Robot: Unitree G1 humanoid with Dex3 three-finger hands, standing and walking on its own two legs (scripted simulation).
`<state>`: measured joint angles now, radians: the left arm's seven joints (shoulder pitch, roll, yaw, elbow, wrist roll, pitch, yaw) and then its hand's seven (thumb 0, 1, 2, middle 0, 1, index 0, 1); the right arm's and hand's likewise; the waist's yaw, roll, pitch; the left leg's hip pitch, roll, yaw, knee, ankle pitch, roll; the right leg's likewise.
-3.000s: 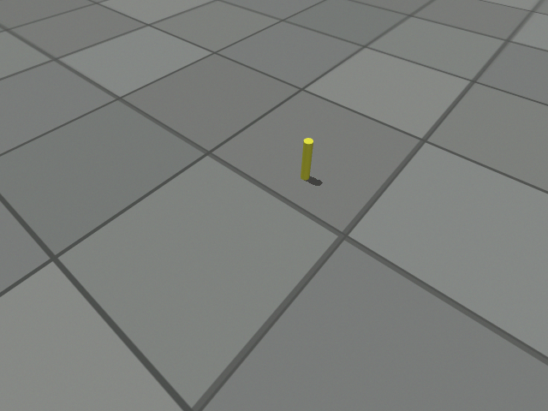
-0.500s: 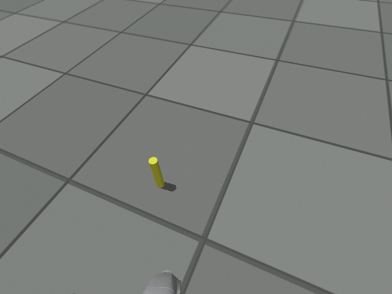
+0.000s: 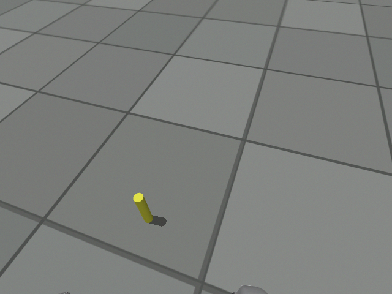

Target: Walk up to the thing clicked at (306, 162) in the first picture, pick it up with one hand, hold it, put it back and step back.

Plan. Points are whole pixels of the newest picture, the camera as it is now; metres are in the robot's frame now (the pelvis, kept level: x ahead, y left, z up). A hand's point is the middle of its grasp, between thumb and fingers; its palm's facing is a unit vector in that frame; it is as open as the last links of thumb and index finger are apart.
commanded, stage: walk up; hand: left
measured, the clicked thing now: (143, 208) +0.58 +0.31 -0.63
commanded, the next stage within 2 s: stand in 1.90 s
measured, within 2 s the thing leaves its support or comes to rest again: neither
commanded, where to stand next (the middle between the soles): +0.23 +0.02 m, yaw +1 degrees
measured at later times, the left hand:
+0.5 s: hand (71, 280) +0.18 +0.32 -0.15, palm faces -0.02 -0.92 -0.38, open 7.4 cm
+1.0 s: hand (101, 227) +0.30 +0.28 -0.13, palm faces -0.03 -0.94 -0.35, open 7.4 cm
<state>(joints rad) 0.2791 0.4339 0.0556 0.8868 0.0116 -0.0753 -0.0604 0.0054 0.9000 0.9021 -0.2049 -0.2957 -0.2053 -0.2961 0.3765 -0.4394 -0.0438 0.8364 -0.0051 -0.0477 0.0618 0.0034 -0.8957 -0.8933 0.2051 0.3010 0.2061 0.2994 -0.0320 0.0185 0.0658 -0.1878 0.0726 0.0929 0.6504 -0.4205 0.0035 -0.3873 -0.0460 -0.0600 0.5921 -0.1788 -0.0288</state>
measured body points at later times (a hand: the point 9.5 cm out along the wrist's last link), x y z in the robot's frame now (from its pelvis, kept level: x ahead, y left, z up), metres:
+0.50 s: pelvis +0.14 +0.04 +0.00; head +0.17 +0.06 +0.45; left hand +0.18 +0.37 -0.12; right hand +0.25 -0.27 -0.10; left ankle +0.21 +0.16 -0.72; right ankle +0.12 -0.10 -0.67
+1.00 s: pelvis +0.19 +0.02 +0.01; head +0.21 +0.02 +0.46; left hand +0.30 +0.32 -0.11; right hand +0.27 -0.27 -0.12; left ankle +0.21 +0.16 -0.72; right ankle +0.22 -0.09 -0.72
